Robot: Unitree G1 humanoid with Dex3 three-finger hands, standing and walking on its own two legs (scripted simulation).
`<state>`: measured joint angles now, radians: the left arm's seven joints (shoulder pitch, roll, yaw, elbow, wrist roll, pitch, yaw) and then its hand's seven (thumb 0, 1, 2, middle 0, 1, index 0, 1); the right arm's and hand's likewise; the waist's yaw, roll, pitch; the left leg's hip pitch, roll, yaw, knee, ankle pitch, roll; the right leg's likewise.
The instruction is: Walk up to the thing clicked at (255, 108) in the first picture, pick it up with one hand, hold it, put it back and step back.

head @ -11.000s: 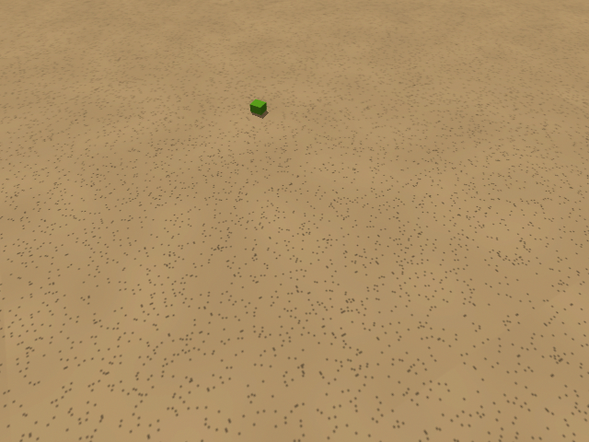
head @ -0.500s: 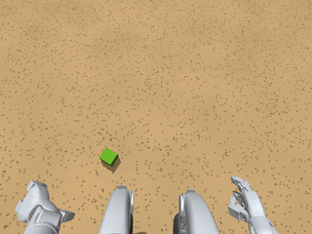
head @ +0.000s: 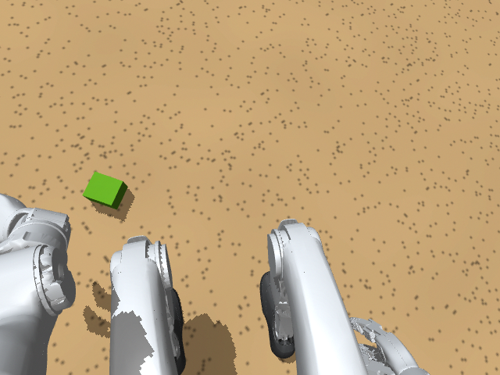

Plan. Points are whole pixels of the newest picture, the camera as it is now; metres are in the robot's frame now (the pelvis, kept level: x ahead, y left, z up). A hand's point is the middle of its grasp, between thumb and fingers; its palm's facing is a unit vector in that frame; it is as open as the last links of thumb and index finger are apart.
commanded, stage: rise first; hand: left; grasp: from above
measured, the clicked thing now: (106, 190) +0.49 +0.29 -0.39
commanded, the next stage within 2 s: none
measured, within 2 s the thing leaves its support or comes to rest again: neither
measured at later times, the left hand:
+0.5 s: hand (52, 204) +0.42 +0.34 -0.22, palm faces -0.05 -0.44 -0.90, open 13.6 cm
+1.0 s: hand (58, 197) +0.44 +0.34 -0.25, palm faces -0.07 -0.44 -0.90, open 13.9 cm
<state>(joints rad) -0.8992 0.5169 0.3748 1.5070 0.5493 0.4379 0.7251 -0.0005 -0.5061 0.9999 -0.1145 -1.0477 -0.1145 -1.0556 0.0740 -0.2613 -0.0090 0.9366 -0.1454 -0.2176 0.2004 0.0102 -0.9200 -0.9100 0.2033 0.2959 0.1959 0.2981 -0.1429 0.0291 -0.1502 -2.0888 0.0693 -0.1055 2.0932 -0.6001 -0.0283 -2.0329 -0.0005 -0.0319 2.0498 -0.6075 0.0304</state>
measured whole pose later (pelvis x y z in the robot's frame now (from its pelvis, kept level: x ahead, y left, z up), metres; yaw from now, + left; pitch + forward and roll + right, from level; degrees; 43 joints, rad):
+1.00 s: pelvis +0.01 +0.00 -0.09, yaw -4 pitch +32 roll -8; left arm -1.13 0.80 0.51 1.68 0.68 0.41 0.64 0.00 -0.51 0.98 -0.09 -1.08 -0.10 -1.08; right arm 0.14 -0.33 0.08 0.89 -0.17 -0.30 0.32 0.00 -0.93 -0.91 0.20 0.30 0.19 0.30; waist -0.24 0.00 0.04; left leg -2.33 0.06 -0.19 2.43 -0.66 -0.04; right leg -2.26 0.03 -0.07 2.34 -0.65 0.05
